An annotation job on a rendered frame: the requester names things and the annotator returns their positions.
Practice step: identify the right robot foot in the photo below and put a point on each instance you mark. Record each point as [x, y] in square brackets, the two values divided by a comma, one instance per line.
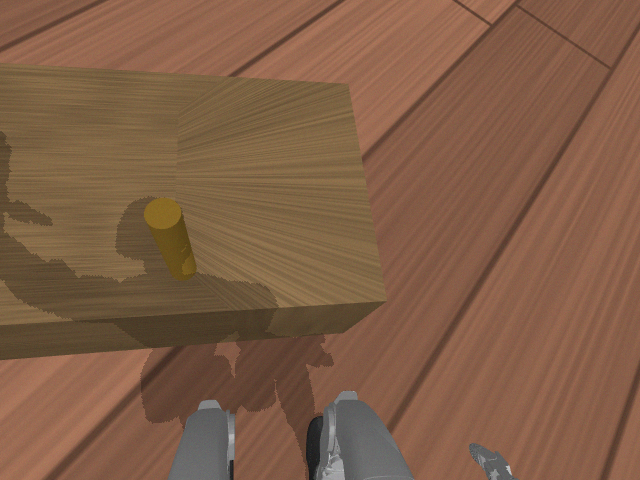
[313, 445]

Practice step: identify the can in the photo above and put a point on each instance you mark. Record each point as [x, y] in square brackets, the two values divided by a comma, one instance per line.
[165, 221]

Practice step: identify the right robot hand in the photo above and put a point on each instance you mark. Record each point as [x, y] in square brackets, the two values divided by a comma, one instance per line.
[494, 465]

